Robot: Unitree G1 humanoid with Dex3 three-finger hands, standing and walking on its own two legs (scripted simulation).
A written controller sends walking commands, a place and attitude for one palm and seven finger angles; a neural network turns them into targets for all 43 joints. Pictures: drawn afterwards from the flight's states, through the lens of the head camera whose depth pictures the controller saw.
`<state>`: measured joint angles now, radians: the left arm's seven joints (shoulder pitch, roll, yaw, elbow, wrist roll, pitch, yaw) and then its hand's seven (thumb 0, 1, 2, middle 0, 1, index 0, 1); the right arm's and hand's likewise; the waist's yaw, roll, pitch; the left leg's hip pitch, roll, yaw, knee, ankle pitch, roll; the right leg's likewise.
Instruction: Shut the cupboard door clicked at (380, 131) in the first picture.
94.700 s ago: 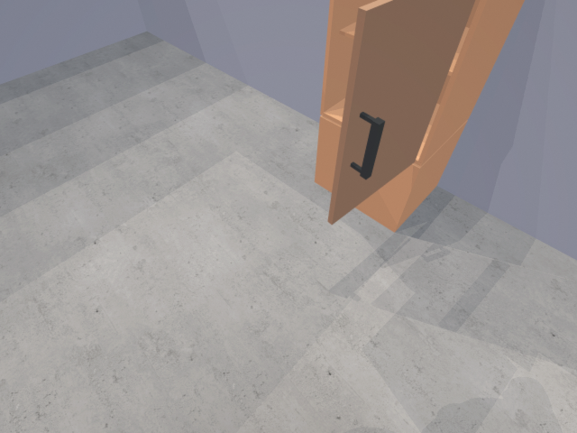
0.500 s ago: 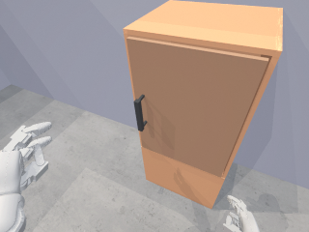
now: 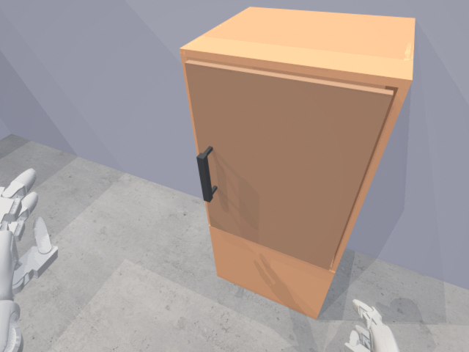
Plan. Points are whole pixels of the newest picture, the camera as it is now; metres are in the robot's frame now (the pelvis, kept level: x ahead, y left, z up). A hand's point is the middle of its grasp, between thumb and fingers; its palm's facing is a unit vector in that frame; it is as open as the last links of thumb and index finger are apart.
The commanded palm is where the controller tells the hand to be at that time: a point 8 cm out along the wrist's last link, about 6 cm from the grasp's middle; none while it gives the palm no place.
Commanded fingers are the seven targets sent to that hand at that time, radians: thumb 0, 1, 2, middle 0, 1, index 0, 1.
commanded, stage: step back with the hand held close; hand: left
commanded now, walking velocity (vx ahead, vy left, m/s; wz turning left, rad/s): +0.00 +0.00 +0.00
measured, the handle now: (208, 174) +0.59 +0.15 -0.06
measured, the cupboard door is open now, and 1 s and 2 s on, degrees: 0 0 0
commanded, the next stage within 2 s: stop stepping back and stand still in 1.32 s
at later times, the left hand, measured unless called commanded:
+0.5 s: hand (18, 269) +0.16 +0.29 +0.16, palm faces +0.41 -0.76 -0.50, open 7.4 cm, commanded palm +0.10 +0.32 +0.17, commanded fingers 0.00 0.90 0.90 -0.20 -0.30 -0.20 -0.30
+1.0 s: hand out of the picture +0.07 +0.28 +0.16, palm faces +0.47 -0.77 -0.43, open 7.4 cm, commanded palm +0.00 +0.32 +0.17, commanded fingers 0.00 0.90 0.90 -0.20 -0.30 -0.20 -0.30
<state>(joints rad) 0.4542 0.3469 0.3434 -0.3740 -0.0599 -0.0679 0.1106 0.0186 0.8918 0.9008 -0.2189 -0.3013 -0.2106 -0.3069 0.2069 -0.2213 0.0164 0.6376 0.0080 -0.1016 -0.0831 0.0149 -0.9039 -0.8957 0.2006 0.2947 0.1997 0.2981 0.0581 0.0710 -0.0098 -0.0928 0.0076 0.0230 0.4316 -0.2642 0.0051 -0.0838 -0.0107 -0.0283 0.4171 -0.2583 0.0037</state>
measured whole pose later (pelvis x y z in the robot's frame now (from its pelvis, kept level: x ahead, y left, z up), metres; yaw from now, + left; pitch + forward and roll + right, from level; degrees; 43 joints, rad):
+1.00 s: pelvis -0.13 +0.02 -0.02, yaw +2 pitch +0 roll -2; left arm 0.50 0.42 0.43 -0.50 -0.03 -0.25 0.18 0.02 0.89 0.90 -0.22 -0.30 -0.21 -0.30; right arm 0.24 -0.24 -0.01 0.60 0.00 -0.06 -0.08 0.01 -0.90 -0.90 0.20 0.29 0.20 0.30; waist -0.02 0.00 0.01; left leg -0.49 0.00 0.00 0.66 -0.27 0.03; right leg -0.43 -0.01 -0.03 0.57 -0.19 0.02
